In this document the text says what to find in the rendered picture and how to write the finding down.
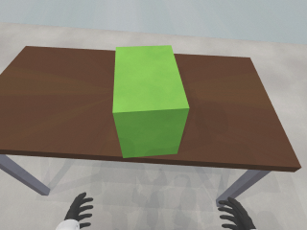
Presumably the left robot hand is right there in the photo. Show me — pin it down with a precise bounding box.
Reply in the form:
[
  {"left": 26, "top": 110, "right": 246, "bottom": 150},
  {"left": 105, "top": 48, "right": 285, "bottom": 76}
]
[{"left": 64, "top": 192, "right": 94, "bottom": 229}]

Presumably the carton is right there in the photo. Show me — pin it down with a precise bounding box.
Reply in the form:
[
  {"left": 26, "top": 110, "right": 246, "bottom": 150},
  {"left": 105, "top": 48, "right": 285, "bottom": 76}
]
[{"left": 112, "top": 45, "right": 190, "bottom": 158}]

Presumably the robot left forearm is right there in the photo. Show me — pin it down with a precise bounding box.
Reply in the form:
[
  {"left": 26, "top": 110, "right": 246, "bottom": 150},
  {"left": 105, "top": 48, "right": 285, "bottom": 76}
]
[{"left": 56, "top": 219, "right": 80, "bottom": 230}]

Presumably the right robot hand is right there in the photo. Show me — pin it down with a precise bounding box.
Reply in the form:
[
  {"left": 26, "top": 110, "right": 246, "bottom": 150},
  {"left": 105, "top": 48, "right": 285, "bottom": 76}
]
[{"left": 218, "top": 197, "right": 256, "bottom": 230}]

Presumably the table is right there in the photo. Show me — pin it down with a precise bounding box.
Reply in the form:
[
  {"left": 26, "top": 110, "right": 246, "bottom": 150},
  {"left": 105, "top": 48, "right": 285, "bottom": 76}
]
[{"left": 0, "top": 46, "right": 301, "bottom": 207}]

